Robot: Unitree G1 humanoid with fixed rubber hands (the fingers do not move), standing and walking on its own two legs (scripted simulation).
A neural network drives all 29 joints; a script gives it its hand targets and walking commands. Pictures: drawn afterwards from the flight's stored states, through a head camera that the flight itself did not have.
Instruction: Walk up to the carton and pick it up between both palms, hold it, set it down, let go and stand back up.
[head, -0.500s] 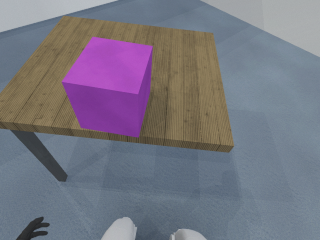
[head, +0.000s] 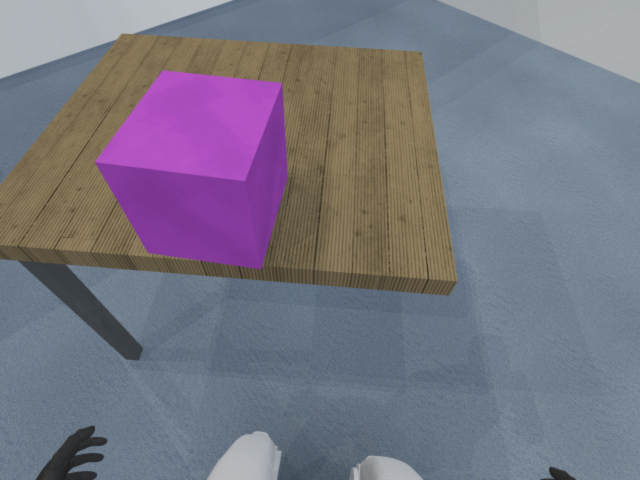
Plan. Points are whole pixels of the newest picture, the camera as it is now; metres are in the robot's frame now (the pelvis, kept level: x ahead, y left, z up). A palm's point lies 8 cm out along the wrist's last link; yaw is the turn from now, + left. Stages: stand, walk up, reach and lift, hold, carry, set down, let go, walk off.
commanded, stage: walk up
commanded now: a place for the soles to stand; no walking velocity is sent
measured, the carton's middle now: (212, 171) +0.53 +0.22 +0.03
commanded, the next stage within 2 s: none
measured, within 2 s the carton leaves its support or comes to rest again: neither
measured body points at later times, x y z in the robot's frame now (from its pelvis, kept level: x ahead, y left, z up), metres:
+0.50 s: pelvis -0.01 +0.01 +0.01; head +0.02 +0.02 +0.45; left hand +0.07 +0.34 -0.10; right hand +0.10 -0.30 -0.10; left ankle +0.04 +0.14 -0.70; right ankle -0.01 -0.08 -0.68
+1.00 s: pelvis -0.01 +0.00 +0.00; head +0.01 +0.01 +0.45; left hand +0.07 +0.33 -0.10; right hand +0.08 -0.32 -0.10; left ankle +0.03 +0.14 -0.69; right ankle -0.01 -0.09 -0.69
